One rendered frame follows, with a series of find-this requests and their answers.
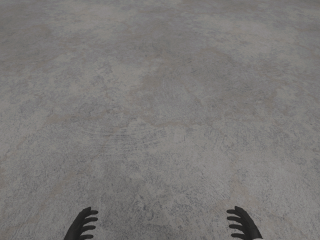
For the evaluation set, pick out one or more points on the right robot hand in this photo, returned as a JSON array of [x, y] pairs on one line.
[[248, 227]]

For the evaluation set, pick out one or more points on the left robot hand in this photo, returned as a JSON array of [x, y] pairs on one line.
[[77, 228]]

